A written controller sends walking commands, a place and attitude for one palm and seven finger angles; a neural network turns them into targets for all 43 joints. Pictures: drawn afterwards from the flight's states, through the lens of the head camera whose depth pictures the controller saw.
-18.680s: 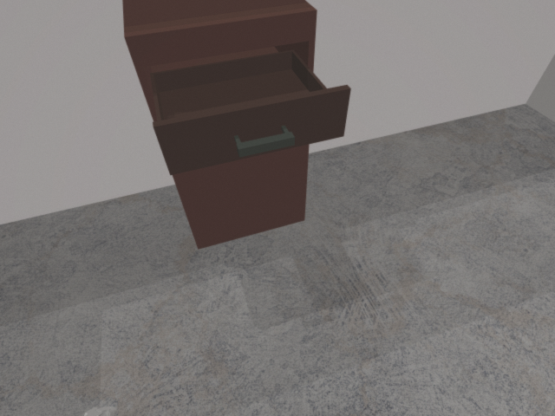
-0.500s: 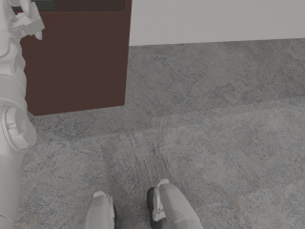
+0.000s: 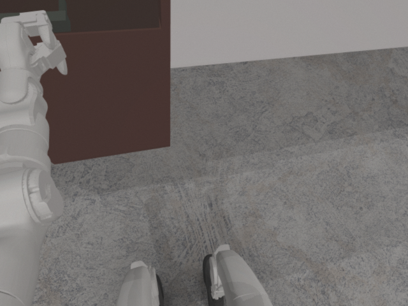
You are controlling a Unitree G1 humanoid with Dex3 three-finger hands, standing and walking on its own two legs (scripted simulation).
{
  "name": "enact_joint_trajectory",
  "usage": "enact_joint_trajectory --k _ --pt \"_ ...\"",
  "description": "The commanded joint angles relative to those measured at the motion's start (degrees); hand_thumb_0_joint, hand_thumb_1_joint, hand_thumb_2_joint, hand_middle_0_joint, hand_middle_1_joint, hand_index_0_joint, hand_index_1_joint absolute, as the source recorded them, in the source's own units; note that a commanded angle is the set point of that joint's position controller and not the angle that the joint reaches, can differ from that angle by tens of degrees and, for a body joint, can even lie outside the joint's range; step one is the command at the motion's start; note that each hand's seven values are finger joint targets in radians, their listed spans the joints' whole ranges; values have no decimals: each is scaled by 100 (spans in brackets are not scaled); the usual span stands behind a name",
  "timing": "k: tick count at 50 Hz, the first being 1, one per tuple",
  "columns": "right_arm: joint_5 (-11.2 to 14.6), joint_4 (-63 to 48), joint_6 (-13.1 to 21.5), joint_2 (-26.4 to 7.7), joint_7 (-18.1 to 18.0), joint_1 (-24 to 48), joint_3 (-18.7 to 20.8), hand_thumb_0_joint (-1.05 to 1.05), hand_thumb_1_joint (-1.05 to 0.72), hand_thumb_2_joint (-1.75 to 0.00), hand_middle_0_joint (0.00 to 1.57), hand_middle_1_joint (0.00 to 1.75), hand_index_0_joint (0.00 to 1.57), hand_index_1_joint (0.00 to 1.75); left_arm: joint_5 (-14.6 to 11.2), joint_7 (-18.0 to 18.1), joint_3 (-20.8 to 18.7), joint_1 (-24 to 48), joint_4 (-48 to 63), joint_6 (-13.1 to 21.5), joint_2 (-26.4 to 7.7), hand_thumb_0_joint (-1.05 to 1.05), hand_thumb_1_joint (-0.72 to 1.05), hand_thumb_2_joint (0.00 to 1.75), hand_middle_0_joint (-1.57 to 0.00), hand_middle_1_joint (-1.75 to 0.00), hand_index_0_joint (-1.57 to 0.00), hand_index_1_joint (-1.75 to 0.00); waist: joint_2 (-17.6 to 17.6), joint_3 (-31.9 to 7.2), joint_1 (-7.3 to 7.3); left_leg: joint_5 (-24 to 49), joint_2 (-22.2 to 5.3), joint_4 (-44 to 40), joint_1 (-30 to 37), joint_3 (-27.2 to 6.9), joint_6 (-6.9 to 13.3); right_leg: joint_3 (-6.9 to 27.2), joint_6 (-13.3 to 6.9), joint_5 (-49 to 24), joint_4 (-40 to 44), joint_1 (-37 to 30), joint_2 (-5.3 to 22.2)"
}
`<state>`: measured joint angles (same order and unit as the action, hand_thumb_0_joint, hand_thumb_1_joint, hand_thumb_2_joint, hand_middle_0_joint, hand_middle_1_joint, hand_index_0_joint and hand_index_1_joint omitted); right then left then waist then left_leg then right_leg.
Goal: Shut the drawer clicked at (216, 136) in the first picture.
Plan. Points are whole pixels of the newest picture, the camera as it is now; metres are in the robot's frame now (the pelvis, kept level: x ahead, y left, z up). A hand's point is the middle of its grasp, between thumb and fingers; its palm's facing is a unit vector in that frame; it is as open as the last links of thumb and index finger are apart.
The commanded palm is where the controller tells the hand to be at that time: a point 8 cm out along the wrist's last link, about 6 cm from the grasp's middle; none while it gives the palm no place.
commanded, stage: pull the fist back off the drawer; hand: left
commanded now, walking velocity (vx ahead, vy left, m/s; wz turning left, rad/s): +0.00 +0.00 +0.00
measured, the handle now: (26, 14) +0.65 +0.23 +0.07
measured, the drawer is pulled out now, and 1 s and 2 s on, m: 0.00 0.00 0.00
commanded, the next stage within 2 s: draw the hand back to the body in 0.14 s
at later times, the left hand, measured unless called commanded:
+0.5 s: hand (33, 80) +0.48 +0.20 +0.10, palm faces +0.07 -1.00 -0.03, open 3.2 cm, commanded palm +0.44 +0.24 +0.12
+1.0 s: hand out of the picture +0.33 +0.22 +0.18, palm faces +0.27 -0.92 -0.27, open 3.2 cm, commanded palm +0.28 +0.26 +0.20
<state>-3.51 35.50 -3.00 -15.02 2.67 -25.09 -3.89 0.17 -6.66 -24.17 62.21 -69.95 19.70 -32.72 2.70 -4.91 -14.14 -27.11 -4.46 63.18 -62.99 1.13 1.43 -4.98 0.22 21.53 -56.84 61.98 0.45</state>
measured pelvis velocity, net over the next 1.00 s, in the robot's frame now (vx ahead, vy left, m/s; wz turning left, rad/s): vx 0.04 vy -0.01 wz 0.04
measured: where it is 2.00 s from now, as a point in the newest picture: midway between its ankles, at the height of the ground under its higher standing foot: (186, 302)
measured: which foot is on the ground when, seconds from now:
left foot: down 0.00-1.00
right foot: down 0.00-1.00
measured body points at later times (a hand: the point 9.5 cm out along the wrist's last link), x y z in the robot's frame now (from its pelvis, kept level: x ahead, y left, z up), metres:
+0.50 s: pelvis +0.05 +0.00 +0.04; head +0.16 +0.01 +0.48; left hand +0.47 +0.25 +0.11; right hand +0.11 -0.25 -0.08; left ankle +0.01 +0.10 -0.66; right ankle +0.04 -0.13 -0.66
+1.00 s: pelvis +0.04 -0.01 +0.08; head +0.05 -0.03 +0.53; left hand +0.31 +0.27 +0.19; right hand +0.23 -0.23 -0.01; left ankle +0.01 +0.10 -0.66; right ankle +0.04 -0.13 -0.66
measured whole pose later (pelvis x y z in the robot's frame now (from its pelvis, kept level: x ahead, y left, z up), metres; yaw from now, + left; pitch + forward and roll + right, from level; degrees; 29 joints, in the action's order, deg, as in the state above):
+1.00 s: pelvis +0.04 -0.01 +0.08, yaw +2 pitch +1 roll +0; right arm 1.7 33.5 0.6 -13.9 -3.9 -10.4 -2.5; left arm -3.8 3.8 -8.5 -2.1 -4.8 4.2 -16.8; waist 3.1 -0.7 1.3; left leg -18.1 -1.2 29.5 -11.9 3.1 0.5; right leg -3.4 0.4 15.7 -28.8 13.6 1.7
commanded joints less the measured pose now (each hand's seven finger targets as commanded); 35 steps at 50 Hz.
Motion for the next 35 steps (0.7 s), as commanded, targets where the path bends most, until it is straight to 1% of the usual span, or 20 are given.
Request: enact_joint_trajectory --k 1,2,4,6,7,9,11,12,13,14,15,16,17,19,22,25,28,30,33,35 --pt "49 -323 -42 -1112 -90 -1069 473 0 -90 -90 20 30 20 30 -185 45 -374 1860 1664 563 -1399 0 90 90 -140 -160 -140 -160 699 -3375 253 2147 260 -862 2475 -353 38 245 -125 -1395 621 -2133 -302" --pt "68 -361 -61 -1078 -80 -1043 483 0 -90 -90 20 30 20 30 -216 36 -311 1658 1723 590 -1238 0 90 90 -140 -160 -140 -160 723 -3368 278 2299 280 -890 2522 -298 35 264 -118 -1604 642 -2248 -303" --pt "91 -340 -95 -1054 -90 -1000 507 0 -90 -90 20 30 20 30 -256 19 -356 1552 1810 662 -1263 0 90 90 -140 -160 -140 -160 571 -3165 301 2342 285 -908 2400 -234 42 302 -104 -1819 671 -2448 -302" --pt "103 -286 -112 -1042 -129 -988 528 0 -90 -90 20 30 20 30 -273 -10 -306 1626 1849 738 -1208 0 90 90 -140 -160 -140 -160 418 -3040 222 2454 275 -902 2441 -244 53 304 -99 -1973 656 -2435 -299" --pt "117 -301 -115 -1013 -119 -955 535 0 -90 -90 20 30 20 30 -289 -46 -158 1546 1859 769 -972 0 90 90 -140 -160 -140 -160 656 -3016 250 2554 296 -920 2589 -221 29 307 -107 -2024 663 -2375 -301" --pt "115 -266 -132 -1018 -130 -940 569 0 -90 -90 20 30 20 30 -354 -105 -145 1390 1948 839 -897 0 90 90 -140 -160 -140 -160 569 -3133 275 2867 274 -913 2801 -261 6 278 -114 -2224 630 -2413 -295" --pt "122 -229 -135 -981 -118 -906 596 0 -90 -90 20 30 20 30 -439 -181 135 1330 1969 867 -461 0 90 90 -140 -160 -140 -160 796 -3025 226 3277 252 -890 3163 -283 -23 231 -124 -2319 644 -2139 -288" --pt "134 -170 -159 -1002 -123 -907 605 0 -90 -90 20 30 20 30 -462 -200 78 1195 1837 849 -507 0 90 90 -140 -160 -140 -160 726 -2975 256 3408 218 -885 3215 -325 -48 202 -120 -2277 637 -2057 -286" --pt "154 -243 -184 -1013 -112 -886 637 0 -90 -90 20 30 20 30 -530 -228 47 929 2122 846 -491 0 90 90 -140 -160 -140 -160 700 -3217 374 3632 214 -938 3423 -344 -60 186 -114 -2349 656 -2191 -294" --pt "180 -339 -187 -987 -102 -812 657 0 -90 -90 20 30 20 30 -603 -271 98 668 2456 817 -379 0 90 90 -140 -160 -140 -160 871 -3449 471 3922 224 -996 3656 -301 -72 204 -118 -2581 706 -2425 -292" --pt "216 -436 -187 -967 -88 -757 676 0 -90 -90 20 30 20 30 -691 -291 -25 199 2806 771 -467 0 90 90 -140 -160 -140 -160 865 -3655 644 4162 230 -1076 3788 -283 -83 212 -130 -2815 768 -2775 -294" --pt "252 -523 -179 -959 -78 -715 693 0 -90 -90 20 30 20 30 -757 -307 -41 -307 3082 711 -458 0 90 90 -140 -160 -140 -160 912 -3811 740 4437 236 -1118 3927 -269 -80 226 -138 -3057 793 -2977 -288" --pt "305 -587 -174 -903 -74 -651 695 0 -90 -90 20 30 20 30 -820 -318 37 -628 3446 648 -361 0 90 90 -140 -160 -140 -160 759 -3799 798 4673 210 -1213 3988 -264 -82 227 -127 -3312 857 -3209 -272" --pt "398 -699 -124 -844 -72 -454 701 0 -90 -90 20 30 20 30 -976 -318 292 -1166 3900 448 26 0 90 90 -140 -160 -140 -160 444 -3371 806 4399 215 -1420 3806 -186 -33 215 -89 -3392 1047 -3491 -258" --pt "470 -746 -17 -830 -145 -236 706 0 -90 -90 20 30 20 30 -1096 -190 229 -1643 4527 282 -4 0 90 90 -140 -160 -140 -160 343 -2945 897 4145 227 -1689 3781 -110 -20 226 -87 -3391 1226 -3821 -233" --pt "506 -747 120 -789 -208 6 673 0 -90 -90 20 30 20 30 -1166 -111 306 -2036 4893 207 154 0 90 90 -140 -160 -140 -160 145 -2420 914 3724 252 -1938 3767 -67 -24 199 -77 -3173 1399 -3979 -221" --pt "521 -765 273 -733 -257 222 649 0 -90 -90 20 30 20 30 -1200 -183 529 -2396 5416 176 394 0 90 90 -140 -160 -140 -160 491 -2374 963 3960 252 -2059 4217 -73 -57 204 -88 -3136 1520 -4045 -191" --pt "561 -767 364 -739 -296 391 637 0 -90 -90 20 30 20 30 -1286 -289 635 -2703 5524 90 528 0 90 90 -140 -160 -140 -160 218 -2135 961 3751 239 -2186 4257 -105 -70 148 -88 -2967 1630 -4095 -189" --pt "603 -839 477 -730 -353 656 595 0 -90 -90 20 30 20 30 -1371 -433 787 -2957 5771 -125 688 0 90 90 -140 -160 -140 -160 296 -1888 1007 3439 263 -2372 4397 -132 -87 114 -102 -2697 1764 -4137 -163" --pt "635 -919 562 -744 -397 859 565 0 -90 -90 20 30 20 30 -1453 -460 691 -3312 5897 -289 643 0 90 90 -140 -160 -140 -160 65 -1687 1099 3044 294 -2517 4305 -137 -75 94 -116 -2523 1871 -4287 -143"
